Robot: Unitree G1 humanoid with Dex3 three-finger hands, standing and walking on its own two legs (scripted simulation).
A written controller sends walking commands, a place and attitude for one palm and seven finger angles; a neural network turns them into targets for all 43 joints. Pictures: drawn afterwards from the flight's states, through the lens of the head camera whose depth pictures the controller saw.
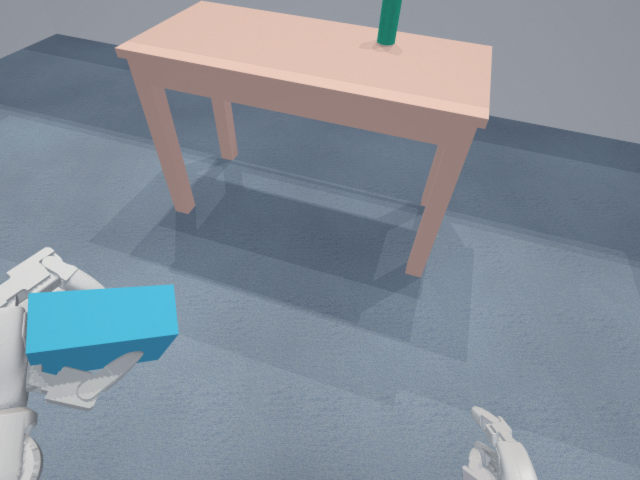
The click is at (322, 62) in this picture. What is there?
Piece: table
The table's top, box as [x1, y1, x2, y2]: [115, 1, 491, 128]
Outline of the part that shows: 115,47 117,56 482,128 485,127 488,119 491,46 397,31 395,42 392,45 381,45 376,41 378,28 200,1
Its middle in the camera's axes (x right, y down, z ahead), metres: -0.03 -0.64 +1.33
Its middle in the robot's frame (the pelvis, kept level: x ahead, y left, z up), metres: +1.42 +0.10 -0.06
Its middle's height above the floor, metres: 0.71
